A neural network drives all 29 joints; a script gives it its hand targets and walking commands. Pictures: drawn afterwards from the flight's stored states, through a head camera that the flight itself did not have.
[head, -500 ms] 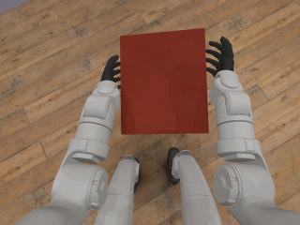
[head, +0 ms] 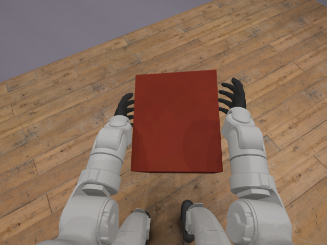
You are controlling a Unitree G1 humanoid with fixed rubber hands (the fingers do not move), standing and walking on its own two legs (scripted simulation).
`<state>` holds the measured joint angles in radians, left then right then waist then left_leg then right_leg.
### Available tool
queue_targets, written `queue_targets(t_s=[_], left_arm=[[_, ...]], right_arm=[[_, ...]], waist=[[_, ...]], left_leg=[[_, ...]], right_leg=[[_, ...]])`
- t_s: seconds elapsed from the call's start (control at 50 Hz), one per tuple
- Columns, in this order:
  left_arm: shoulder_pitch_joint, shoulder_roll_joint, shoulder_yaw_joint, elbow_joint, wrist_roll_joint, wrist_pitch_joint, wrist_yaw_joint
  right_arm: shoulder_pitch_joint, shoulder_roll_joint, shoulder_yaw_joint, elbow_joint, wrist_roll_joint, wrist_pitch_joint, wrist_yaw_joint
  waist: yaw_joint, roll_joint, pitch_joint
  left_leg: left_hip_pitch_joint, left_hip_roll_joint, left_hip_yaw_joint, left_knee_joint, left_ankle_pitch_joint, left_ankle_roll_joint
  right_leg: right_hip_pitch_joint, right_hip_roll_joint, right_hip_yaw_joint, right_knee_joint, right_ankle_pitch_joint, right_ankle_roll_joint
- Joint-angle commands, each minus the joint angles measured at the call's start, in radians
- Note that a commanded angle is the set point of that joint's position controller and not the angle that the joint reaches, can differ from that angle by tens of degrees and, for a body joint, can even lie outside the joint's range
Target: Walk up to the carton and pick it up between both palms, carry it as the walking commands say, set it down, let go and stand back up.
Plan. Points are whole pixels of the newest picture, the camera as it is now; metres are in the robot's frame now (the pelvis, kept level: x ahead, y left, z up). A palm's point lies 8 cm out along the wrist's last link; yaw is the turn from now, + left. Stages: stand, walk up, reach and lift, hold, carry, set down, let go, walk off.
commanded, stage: reach and lift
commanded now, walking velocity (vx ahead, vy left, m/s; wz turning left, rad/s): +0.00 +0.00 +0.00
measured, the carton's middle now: (178, 128) +0.41 -0.01 -0.05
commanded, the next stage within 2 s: hold in 1.56 s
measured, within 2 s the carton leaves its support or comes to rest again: neither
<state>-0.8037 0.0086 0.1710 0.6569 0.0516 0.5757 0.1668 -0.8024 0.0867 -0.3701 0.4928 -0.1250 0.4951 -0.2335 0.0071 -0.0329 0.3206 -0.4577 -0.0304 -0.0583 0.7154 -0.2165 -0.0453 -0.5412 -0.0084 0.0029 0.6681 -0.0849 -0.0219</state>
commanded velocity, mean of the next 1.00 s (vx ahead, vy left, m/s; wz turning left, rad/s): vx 0.00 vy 0.00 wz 0.00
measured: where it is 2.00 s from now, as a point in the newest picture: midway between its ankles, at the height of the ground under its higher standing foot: (165, 234)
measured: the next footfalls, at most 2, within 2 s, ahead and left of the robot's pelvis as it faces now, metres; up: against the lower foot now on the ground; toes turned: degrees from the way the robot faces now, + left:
none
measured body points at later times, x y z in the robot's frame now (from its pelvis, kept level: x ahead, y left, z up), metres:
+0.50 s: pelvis +0.08 -0.01 +0.03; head +0.04 -0.01 +0.48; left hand +0.42 +0.13 +0.07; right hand +0.43 -0.16 +0.09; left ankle +0.10 +0.15 -0.70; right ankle +0.17 -0.10 -0.70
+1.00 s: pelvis +0.11 +0.01 +0.03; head +0.08 +0.02 +0.48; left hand +0.43 +0.14 +0.06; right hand +0.43 -0.15 +0.07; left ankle +0.10 +0.15 -0.70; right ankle +0.17 -0.10 -0.70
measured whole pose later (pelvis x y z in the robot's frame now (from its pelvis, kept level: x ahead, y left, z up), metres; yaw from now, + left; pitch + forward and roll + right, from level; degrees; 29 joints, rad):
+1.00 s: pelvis +0.11 +0.01 +0.03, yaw -1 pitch +1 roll +0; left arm -0.37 -0.19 0.24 0.39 0.31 0.73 0.02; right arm -0.41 0.20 -0.40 0.42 -0.27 0.65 -0.13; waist 0.01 -0.03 -0.11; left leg -0.24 0.01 -0.06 0.48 -0.27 -0.03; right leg -0.33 0.03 0.00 0.45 -0.14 -0.03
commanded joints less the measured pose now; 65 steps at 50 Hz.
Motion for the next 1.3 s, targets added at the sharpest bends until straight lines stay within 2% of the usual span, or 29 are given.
queue_targets(t_s=[0.0,0.02,0.04,0.08,0.14,0.18,0.2,0.26,0.3,0.32,0.36,0.38,0.4,0.46,0.5,0.54,0.6,0.68,0.72,0.8,0.9,0.98,1.0,1.04,1.12,1.14,1.16,1.22,1.28], left_arm=[[-1.059,-1.11,-0.383,-0.375,-0.156,-0.13,-0.43],[-1.031,-1.144,-0.363,-0.324,-0.139,-0.118,-0.433],[-0.959,-1.14,-0.289,-0.218,-0.099,-0.104,-0.438],[-0.879,-1.158,-0.186,-0.161,-0.039,-0.082,-0.445],[-0.779,-1.146,-0.066,-0.052,0.018,-0.031,-0.453],[-0.74,-1.071,0.009,0.015,0.064,-0.003,-0.456],[-0.731,-1.05,0.012,0.005,0.067,0.0,-0.456],[-0.703,-1.053,-0.03,-0.052,0.058,0.006,-0.455],[-0.667,-1.045,-0.057,-0.105,0.047,0.01,-0.452],[-0.672,-1.039,-0.068,-0.125,0.036,0.009,-0.451],[-0.708,-1.039,-0.127,-0.204,0.008,0.008,-0.45],[-0.722,-1.026,-0.152,-0.245,-0.008,0.005,-0.448],[-0.696,-1.041,-0.186,-0.267,-0.018,0.007,-0.448],[-0.63,-1.094,-0.293,-0.317,-0.064,0.018,-0.447],[-0.586,-1.118,-0.324,-0.35,-0.081,0.015,-0.447],[-0.523,-1.139,-0.349,-0.35,-0.088,0.031,-0.446],[-0.485,-1.162,-0.38,-0.368,-0.094,0.044,-0.446],[-0.39,-1.171,-0.383,-0.341,-0.086,0.06,-0.443],[-0.376,-1.195,-0.431,-0.392,-0.095,0.067,-0.438],[-0.34,-1.222,-0.459,-0.397,-0.099,0.079,-0.425],[-0.281,-1.218,-0.484,-0.431,-0.091,0.086,-0.41],[-0.263,-1.211,-0.511,-0.473,-0.096,0.086,-0.405],[-0.252,-1.221,-0.524,-0.478,-0.101,0.089,-0.406],[-0.223,-1.211,-0.513,-0.481,-0.093,0.091,-0.407],[-0.204,-1.2,-0.495,-0.454,-0.082,0.095,-0.41],[-0.203,-1.213,-0.512,-0.472,-0.094,0.093,-0.413],[-0.209,-1.202,-0.509,-0.475,-0.096,0.09,-0.415],[-0.217,-1.214,-0.524,-0.483,-0.106,0.088,-0.419],[-0.249,-1.195,-0.516,-0.48,-0.097,0.09,-0.423]], right_arm=[[-0.494,1.204,0.481,0.243,0.074,0.098,0.472],[-0.461,1.191,0.437,0.271,0.055,0.099,0.475],[-0.453,1.193,0.393,0.331,0.039,0.109,0.483],[-0.373,1.199,0.294,0.408,-0.014,0.126,0.499],[-0.372,1.133,0.226,0.435,-0.032,0.16,0.516],[-0.338,1.082,0.144,0.532,-0.064,0.186,0.525],[-0.342,1.061,0.138,0.526,-0.056,0.184,0.53],[-0.356,1.067,0.209,0.465,-0.015,0.18,0.536],[-0.315,1.087,0.246,0.439,0.006,0.185,0.541],[-0.353,1.109,0.292,0.385,0.033,0.181,0.541],[-0.324,1.142,0.32,0.385,0.045,0.182,0.543],[-0.343,1.16,0.359,0.347,0.071,0.18,0.544],[-0.323,1.176,0.395,0.323,0.085,0.179,0.542],[-0.299,1.205,0.493,0.208,0.125,0.166,0.534],[-0.34,1.219,0.566,0.097,0.165,0.159,0.527],[-0.296,1.218,0.573,0.068,0.16,0.165,0.522],[-0.248,1.214,0.592,0.025,0.155,0.174,0.52],[-0.227,1.187,0.631,-0.033,0.148,0.187,0.52],[-0.163,1.174,0.634,-0.052,0.145,0.191,0.519],[-0.152,1.14,0.638,-0.082,0.137,0.195,0.523],[-0.108,1.134,0.658,-0.101,0.139,0.204,0.528],[-0.078,1.138,0.663,-0.105,0.147,0.206,0.531],[-0.054,1.145,0.663,-0.101,0.141,0.209,0.527],[-0.06,1.143,0.671,-0.119,0.145,0.212,0.53],[-0.079,1.147,0.678,-0.127,0.147,0.216,0.527],[-0.061,1.154,0.685,-0.136,0.155,0.215,0.529],[-0.066,1.157,0.689,-0.136,0.151,0.213,0.527],[-0.101,1.163,0.708,-0.165,0.168,0.211,0.529],[-0.075,1.167,0.67,-0.102,0.144,0.221,0.531]], waist=[[-0.041,0.079,-1.477],[-0.068,0.101,-1.379],[-0.055,0.093,-1.178],[-0.079,0.091,-0.967],[-0.068,0.099,-0.767],[-0.065,0.108,-0.642],[-0.058,0.104,-0.621],[-0.017,0.112,-0.637],[-0.004,0.085,-0.648],[0.017,0.062,-0.674],[0.012,0.048,-0.709],[0.031,0.041,-0.726],[0.033,0.042,-0.774],[0.027,0.043,-0.86],[0.049,0.025,-0.908],[0.026,0.03,-0.883],[0.011,0.069,-0.875],[0.018,0.054,-0.859],[0.001,0.098,-0.876],[-0.016,0.107,-0.863],[-0.016,0.094,-0.88],[-0.007,0.111,-0.887],[-0.018,0.116,-0.898],[-0.001,0.105,-0.879],[0.004,0.083,-0.84],[0.002,0.102,-0.867],[0.003,0.081,-0.863],[0.007,0.092,-0.869],[-0.004,0.091,-0.818]], left_leg=[[0.091,-0.02,-0.014,-0.253,-0.268,0.06],[0.076,-0.012,-0.018,-0.277,-0.297,0.059],[0.019,-0.006,-0.01,-0.289,-0.339,0.066],[0.015,-0.005,0.01,-0.316,-0.369,0.07],[0.036,0.005,0.022,-0.351,-0.38,0.075],[0.036,0.009,0.019,-0.37,-0.423,0.083],[0.056,0.01,0.022,-0.376,-0.392,0.085],[0.114,-0.002,0.032,-0.374,-0.259,0.077],[0.16,-0.005,0.036,-0.365,-0.195,0.077],[0.166,-0.013,0.042,-0.35,-0.174,0.078],[0.203,-0.017,0.04,-0.339,-0.141,0.074],[0.207,-0.02,0.045,-0.329,-0.113,0.073],[0.239,-0.028,0.047,-0.321,-0.083,0.072],[0.268,-0.033,0.043,-0.312,0.0,0.059],[0.264,-0.037,0.038,-0.302,0.039,0.06],[0.261,-0.046,0.032,-0.307,0.054,0.052],[0.247,-0.042,0.021,-0.318,0.066,0.044],[0.245,-0.044,0.012,-0.32,0.098,0.042],[0.269,-0.048,0.003,-0.323,0.155,0.03],[0.295,-0.038,-0.016,-0.324,0.196,0.022],[0.321,-0.036,-0.021,-0.313,0.24,0.019],[0.324,-0.035,-0.024,-0.315,0.265,0.014],[0.337,-0.034,-0.025,-0.312,0.28,0.014],[0.333,-0.038,-0.023,-0.319,0.286,0.017],[0.299,-0.039,-0.025,-0.328,0.217,0.027],[0.322,-0.039,-0.021,-0.322,0.243,0.024],[0.306,-0.037,-0.024,-0.325,0.224,0.028],[0.3,-0.036,-0.023,-0.329,0.198,0.03],[0.268,-0.034,-0.022,-0.337,0.108,0.036]], right_leg=[[0.74,0.069,0.113,-0.112,-0.26,0.002],[0.717,0.074,0.094,-0.113,-0.251,0.002],[0.653,0.069,0.093,-0.134,-0.307,0.003],[0.602,0.071,0.076,-0.173,-0.348,0.0],[0.583,0.068,0.066,-0.223,-0.407,0.0],[0.558,0.052,0.071,-0.258,-0.481,0.005],[0.548,0.05,0.072,-0.269,-0.462,0.009],[0.594,0.05,0.074,-0.274,-0.327,0.013],[0.597,0.047,0.074,-0.288,-0.289,0.012],[0.602,0.044,0.082,-0.29,-0.285,0.019],[0.597,0.046,0.084,-0.289,-0.245,0.017],[0.609,0.041,0.096,-0.293,-0.227,0.021],[0.62,0.043,0.096,-0.289,-0.19,0.02],[0.661,0.045,0.097,-0.274,-0.051,0.026],[0.688,0.047,0.1,-0.264,0.006,0.034],[0.676,0.051,0.092,-0.264,0.04,0.033],[0.663,0.059,0.08,-0.257,0.056,0.026],[0.659,0.062,0.076,-0.258,0.09,0.032],[0.672,0.072,0.07,-0.25,0.147,0.023],[0.645,0.081,0.065,-0.245,0.161,0.018],[0.648,0.083,0.066,-0.243,0.196,0.025],[0.647,0.083,0.067,-0.24,0.212,0.025],[0.64,0.083,0.069,-0.239,0.227,0.024],[0.641,0.085,0.068,-0.244,0.228,0.027],[0.64,0.078,0.072,-0.247,0.192,0.032],[0.636,0.08,0.071,-0.245,0.203,0.03],[0.647,0.08,0.071,-0.242,0.197,0.032],[0.643,0.082,0.069,-0.24,0.166,0.031],[0.611,0.079,0.066,-0.247,0.083,0.03]])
